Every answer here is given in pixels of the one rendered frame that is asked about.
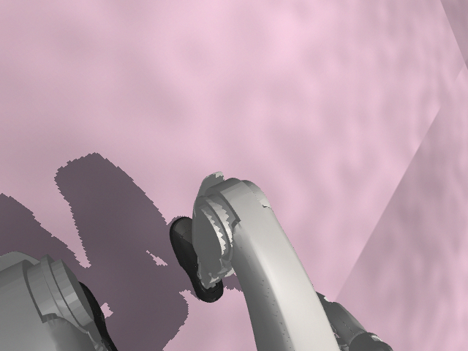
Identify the right robot arm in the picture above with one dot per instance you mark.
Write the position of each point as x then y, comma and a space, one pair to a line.
368, 342

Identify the left robot foot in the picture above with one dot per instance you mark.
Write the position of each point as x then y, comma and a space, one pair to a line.
99, 319

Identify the right robot hand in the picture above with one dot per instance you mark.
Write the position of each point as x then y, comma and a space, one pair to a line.
342, 322

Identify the right robot foot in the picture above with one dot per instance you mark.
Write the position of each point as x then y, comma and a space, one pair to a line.
181, 240

